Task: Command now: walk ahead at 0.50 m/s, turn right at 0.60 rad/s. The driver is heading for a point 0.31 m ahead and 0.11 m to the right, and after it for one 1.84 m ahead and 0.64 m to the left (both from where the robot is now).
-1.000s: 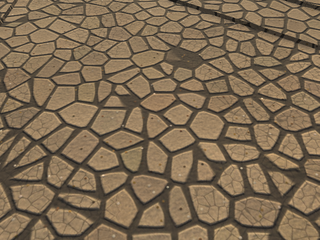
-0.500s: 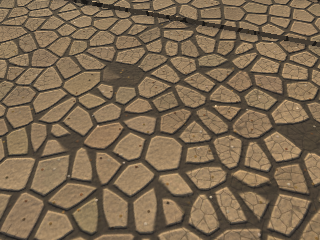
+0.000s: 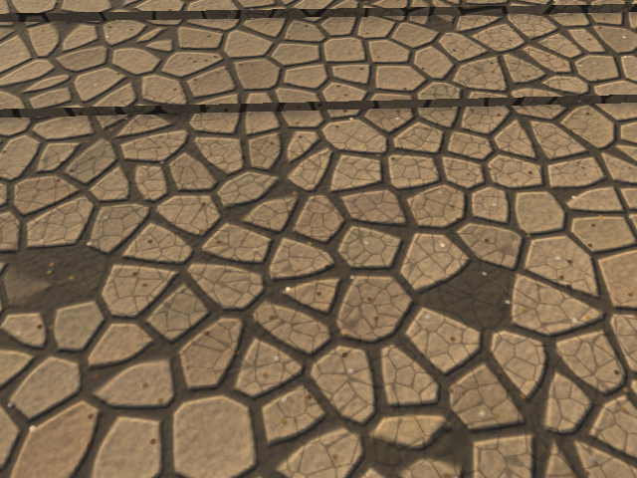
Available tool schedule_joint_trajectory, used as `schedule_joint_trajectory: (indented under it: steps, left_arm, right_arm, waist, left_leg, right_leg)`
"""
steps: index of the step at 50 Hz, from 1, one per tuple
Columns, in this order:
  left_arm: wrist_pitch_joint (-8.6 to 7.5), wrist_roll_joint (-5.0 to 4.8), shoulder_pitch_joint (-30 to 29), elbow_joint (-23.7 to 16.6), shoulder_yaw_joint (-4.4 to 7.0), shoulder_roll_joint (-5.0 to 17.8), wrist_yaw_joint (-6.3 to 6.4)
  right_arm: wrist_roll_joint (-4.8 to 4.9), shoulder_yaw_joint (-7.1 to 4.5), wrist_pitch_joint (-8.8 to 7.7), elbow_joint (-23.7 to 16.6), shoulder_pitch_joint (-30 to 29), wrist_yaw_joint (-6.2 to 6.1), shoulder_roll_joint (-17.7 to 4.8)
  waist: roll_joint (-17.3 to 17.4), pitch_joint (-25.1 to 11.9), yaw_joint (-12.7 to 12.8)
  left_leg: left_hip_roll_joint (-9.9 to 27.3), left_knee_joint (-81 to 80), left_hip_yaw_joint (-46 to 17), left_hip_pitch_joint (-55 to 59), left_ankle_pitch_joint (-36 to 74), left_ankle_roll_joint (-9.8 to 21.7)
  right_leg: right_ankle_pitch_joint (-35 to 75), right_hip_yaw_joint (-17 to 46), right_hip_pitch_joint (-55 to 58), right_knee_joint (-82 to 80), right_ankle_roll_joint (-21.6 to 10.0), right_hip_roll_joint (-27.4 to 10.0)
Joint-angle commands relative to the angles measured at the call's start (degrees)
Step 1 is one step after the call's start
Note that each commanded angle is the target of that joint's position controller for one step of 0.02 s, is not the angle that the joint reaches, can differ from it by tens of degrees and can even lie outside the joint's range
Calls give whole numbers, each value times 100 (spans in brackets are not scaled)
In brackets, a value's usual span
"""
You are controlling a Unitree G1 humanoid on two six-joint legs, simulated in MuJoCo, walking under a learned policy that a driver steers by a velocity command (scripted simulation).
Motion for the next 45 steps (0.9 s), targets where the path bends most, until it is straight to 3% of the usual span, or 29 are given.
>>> schedule_joint_trajectory:
  steps: [1, 4, 7, 9, 10, 11, 12, 13, 14, 15, 16, 17, 19, 22, 27, 33, 36, 37, 38, 39, 40, 41, 42, 43, 45]
  left_arm:
    - [-87, 10, -361, -456, -52, 41, -109]
    - [-93, 11, -917, -658, -99, 3, -214]
    - [-74, 3, -1164, -847, -75, 99, -308]
    - [-50, 58, -948, -866, 4, 237, -320]
    - [-42, 78, -401, -739, 100, 377, -302]
    - [-47, 92, 573, -439, 248, 630, -235]
    - [-30, 172, 1444, -241, 357, 1145, -102]
    - [-78, 259, 1168, -324, 282, 1472, -87]
    - [-90, 273, 1337, -348, 181, 993, -98]
    - [-141, 265, 940, -275, 102, 791, -114]
    - [-188, 188, 577, -215, 41, 595, -124]
    - [-211, 174, 241, -195, 2, 446, -128]
    - [-289, 260, -106, -132, -35, 313, -135]
    - [-367, 351, -398, 12, -39, 346, -40]
    - [-185, 289, -362, 244, -9, 491, 203]
    - [88, 131, -227, 435, 81, 714, 243]
    - [169, 5, -312, 454, 127, 808, 284]
    - [169, 12, -103, 533, 131, 762, 281]
    - [137, 168, -94, 433, 77, 556, 254]
    - [41, 330, -356, 38, -56, 157, 174]
    - [-94, 190, -696, 43, -20, 355, 47]
    - [-188, 0, -876, 2, 28, 511, -43]
    - [-234, 7, -909, 80, 52, 549, -56]
    - [-255, 110, -953, 120, 92, 628, -28]
    - [-297, 178, -915, 176, 94, 542, -5]
  right_arm:
    - [29, -178, -64, -408, -405, -47, -890]
    - [84, -207, 1, -298, -107, -72, -1037]
    - [161, -248, 105, -218, 24, -79, -1185]
    - [215, -278, 168, -177, 84, -99, -1333]
    - [231, -266, 201, -123, 101, -103, -1376]
    - [224, -198, 220, -101, 49, -114, -1275]
    - [6, -35, 168, -271, 74, -98, -899]
    - [4, 174, 41, -317, 760, 7, -399]
    - [264, 0, -32, -145, 286, 46, -1055]
    - [396, -19, -18, -314, -163, 44, -1076]
    - [298, 7, 16, -287, -280, -3, -944]
    - [198, -26, 92, -227, -271, -48, -922]
    - [185, -36, 330, -40, 189, -98, -750]
    - [131, -52, 482, -96, 200, -175, -620]
    - [89, -9, 520, -490, -520, -74, -498]
    - [86, -62, 640, -960, -943, 121, -593]
    - [122, -107, 640, -1026, -681, 190, -582]
    - [112, -202, 638, -968, -362, 140, -779]
    - [124, -412, 634, -902, 143, 22, -1391]
    - [100, -507, 583, -881, 449, -10, -1891]
    - [49, -376, 472, -940, 659, 52, -1478]
    - [71, -309, 371, -991, 388, 52, -1251]
    - [145, -263, 337, -1053, 68, 30, -1071]
    - [181, -209, 337, -1102, -185, -5, -941]
    - [98, -182, 316, -1200, -311, -96, -916]
  waist:
    - [664, 3, 57]
    - [607, 198, -141]
    - [662, 291, -97]
    - [836, 8, 145]
    - [838, -304, 526]
    - [658, -735, 1057]
    - [-221, -1478, 1259]
    - [-1194, -2425, 642]
    - [-253, -2619, 1113]
    - [-242, -1724, 996]
    - [99, -1199, 736]
    - [71, -863, 518]
    - [-105, -759, 159]
    - [-185, -576, -3]
    - [-220, -417, 263]
    - [-240, -288, 425]
    - [-212, -449, 215]
    - [30, -686, 98]
    - [1064, -965, 0]
    - [2152, -1290, 90]
    - [1401, -1609, -255]
    - [1135, -1143, -157]
    - [718, -751, -5]
    - [672, -434, 110]
    - [819, -343, 248]
  left_leg:
    - [1454, -686, -464, 176, 1733, 743]
    - [1576, -653, -186, 477, 1714, 686]
    - [1762, -339, 34, 972, 2430, 566]
    - [1793, 369, 188, 1052, 4308, 500]
    - [1749, 1097, 249, 951, 5003, 461]
    - [1515, 2236, 387, 358, 4938, 284]
    - [1129, 4149, 408, -1318, 2198, 11]
    - [135, 6019, -362, -3061, -2720, -263]
    - [246, 6465, -1323, -3120, -2560, -243]
    - [460, 6296, -1271, -3446, -2222, -232]
    - [712, 5773, -1189, -3365, -1828, -249]
    - [833, 5446, -1141, -3122, -1534, -291]
    - [808, 5287, -1096, -2299, -1018, -380]
    - [721, 4786, -1104, -2262, -366, -531]
    - [768, 3382, -863, -2425, 602, -539]
    - [634, 2648, -553, -2582, -287, -277]
    - [329, 1686, -227, -1888, -70, 46]
    - [183, 1244, -328, -1133, 505, 277]
    - [887, 1026, -1560, -74, 1971, 725]
    - [2065, 681, -4076, 1372, 1439, 2012]
    - [2204, 166, -4603, 1595, -63, 2144]
    - [2036, -2, -4179, 1288, -1015, 1871]
    - [1800, -105, -3769, 782, -1573, 1567]
    - [1648, -244, -3468, 278, -1563, 1395]
    - [1305, -439, -3072, -199, -1068, 1264]
  right_leg:
    - [879, -137, 0, -898, 2, -77]
    - [995, -409, 91, -1543, -65, 3]
    - [399, -632, 186, -1911, -259, 145]
    - [-247, -913, 997, -2029, -495, 516]
    - [-322, -974, 1856, -2262, -666, 736]
    - [381, -909, 3337, -2764, -856, 877]
    - [1898, 598, 5374, -2461, -1194, -314]
    - [2660, 3356, 6623, -3008, -2301, -1974]
    - [3230, 2927, 6247, -3118, -2178, -1877]
    - [3965, 1702, 5558, -3063, -1916, -1641]
    - [3755, 1082, 4748, -3210, -1594, -1284]
    - [3459, 712, 4073, -3444, -1421, -1088]
    - [3446, 140, 3105, -3917, -1315, -924]
    - [3548, -512, 2728, -4210, -1310, -864]
    - [2840, -1085, 3165, -4240, -1167, -826]
    - [2597, -988, 3878, -3619, -1095, -1272]
    - [2746, -1119, 3911, -2805, -744, -1227]
    - [2347, -1308, 3663, -2158, -472, -955]
    - [932, -1642, 2660, -700, -56, -432]
    - [-2945, -1294, 308, 907, 334, 729]
    - [-3099, -95, -300, 1557, 219, 685]
    - [-2566, 35, -643, 1528, 57, 461]
    - [-2066, 19, -586, 1174, -22, 259]
    - [-1680, -17, -406, 675, -19, 149]
    - [-998, -106, 188, 28, 65, 207]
